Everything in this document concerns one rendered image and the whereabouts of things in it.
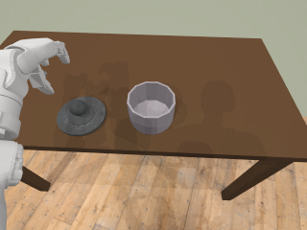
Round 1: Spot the lid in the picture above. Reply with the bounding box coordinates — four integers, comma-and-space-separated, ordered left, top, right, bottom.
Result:
57, 96, 106, 136

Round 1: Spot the pot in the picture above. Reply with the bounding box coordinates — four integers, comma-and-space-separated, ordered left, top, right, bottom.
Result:
127, 81, 176, 135

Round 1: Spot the table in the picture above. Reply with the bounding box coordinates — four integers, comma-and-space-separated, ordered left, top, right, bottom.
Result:
0, 31, 307, 200

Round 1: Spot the left robot upper arm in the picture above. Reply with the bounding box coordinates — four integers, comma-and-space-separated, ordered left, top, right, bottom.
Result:
0, 140, 24, 230

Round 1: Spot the robot left forearm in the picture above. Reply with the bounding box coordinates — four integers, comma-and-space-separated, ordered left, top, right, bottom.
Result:
0, 44, 38, 141

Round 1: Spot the robot left hand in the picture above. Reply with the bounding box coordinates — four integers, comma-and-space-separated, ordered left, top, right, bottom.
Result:
14, 37, 70, 95

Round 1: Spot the knob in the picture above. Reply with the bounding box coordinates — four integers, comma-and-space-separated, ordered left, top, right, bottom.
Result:
69, 100, 87, 116

